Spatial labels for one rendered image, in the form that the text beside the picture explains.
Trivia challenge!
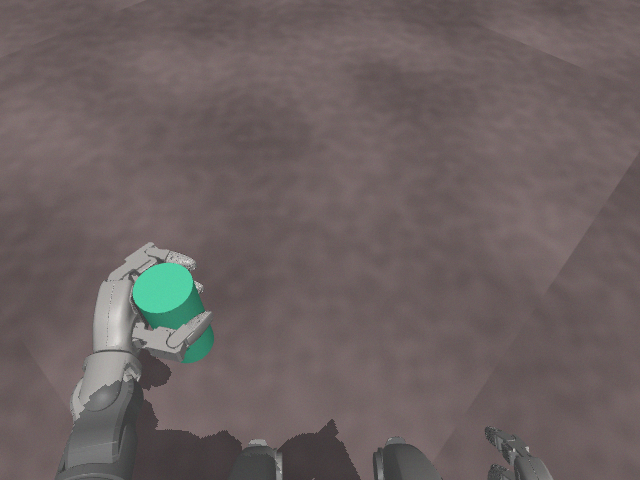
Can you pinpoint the right robot hand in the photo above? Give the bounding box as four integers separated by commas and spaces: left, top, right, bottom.
485, 426, 553, 480

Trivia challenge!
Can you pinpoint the left robot hand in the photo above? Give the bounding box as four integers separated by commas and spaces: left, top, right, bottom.
92, 242, 214, 362

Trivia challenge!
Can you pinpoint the can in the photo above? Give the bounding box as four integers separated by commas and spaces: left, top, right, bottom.
133, 263, 214, 363

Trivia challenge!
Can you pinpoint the left robot arm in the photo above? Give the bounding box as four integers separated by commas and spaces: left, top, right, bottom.
54, 350, 144, 480

